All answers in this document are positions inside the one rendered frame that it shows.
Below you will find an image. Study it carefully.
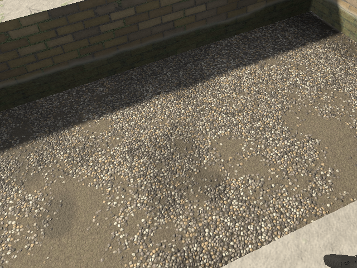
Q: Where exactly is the right robot hand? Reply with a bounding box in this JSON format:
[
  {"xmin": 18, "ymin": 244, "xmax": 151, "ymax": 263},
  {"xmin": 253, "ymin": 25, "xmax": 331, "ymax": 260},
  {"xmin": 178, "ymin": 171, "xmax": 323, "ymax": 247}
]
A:
[{"xmin": 324, "ymin": 254, "xmax": 357, "ymax": 268}]

